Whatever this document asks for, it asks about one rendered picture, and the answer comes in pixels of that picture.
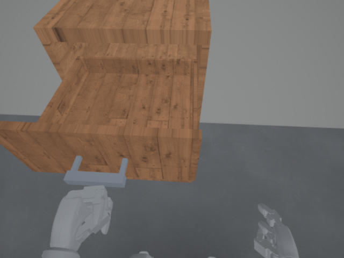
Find handle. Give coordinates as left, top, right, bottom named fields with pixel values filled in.
left=63, top=156, right=128, bottom=188

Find robot left hand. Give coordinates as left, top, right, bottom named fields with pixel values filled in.
left=50, top=185, right=113, bottom=251

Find robot left forearm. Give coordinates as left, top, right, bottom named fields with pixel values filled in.
left=42, top=247, right=80, bottom=258

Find cabinet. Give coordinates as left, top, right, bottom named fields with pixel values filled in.
left=33, top=0, right=212, bottom=183

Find drawer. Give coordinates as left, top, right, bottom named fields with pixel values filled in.
left=0, top=56, right=202, bottom=181

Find robot right hand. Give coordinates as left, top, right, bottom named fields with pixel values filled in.
left=254, top=203, right=299, bottom=258

